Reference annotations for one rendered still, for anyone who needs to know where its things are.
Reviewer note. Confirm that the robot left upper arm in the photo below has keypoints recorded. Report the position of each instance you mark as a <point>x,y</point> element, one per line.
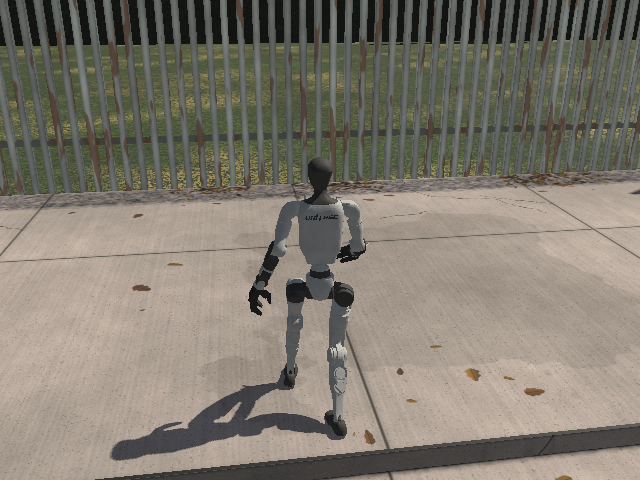
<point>284,223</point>

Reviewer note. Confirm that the right robot forearm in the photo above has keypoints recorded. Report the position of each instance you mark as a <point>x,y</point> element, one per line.
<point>355,254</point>

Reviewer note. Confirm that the left robot hand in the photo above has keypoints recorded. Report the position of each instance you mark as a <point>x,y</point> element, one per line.
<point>253,299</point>

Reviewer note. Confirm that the right robot hand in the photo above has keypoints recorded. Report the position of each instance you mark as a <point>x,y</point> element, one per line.
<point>345,252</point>

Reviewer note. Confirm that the left robot forearm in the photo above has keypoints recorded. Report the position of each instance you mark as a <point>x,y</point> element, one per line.
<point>266,270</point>

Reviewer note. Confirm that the robot right upper arm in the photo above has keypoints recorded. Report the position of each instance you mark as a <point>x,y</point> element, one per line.
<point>352,211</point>

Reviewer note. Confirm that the robot right thigh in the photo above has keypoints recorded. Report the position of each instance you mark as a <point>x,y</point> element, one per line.
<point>338,322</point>

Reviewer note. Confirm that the robot right foot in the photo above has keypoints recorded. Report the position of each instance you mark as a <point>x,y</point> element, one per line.
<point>339,427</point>

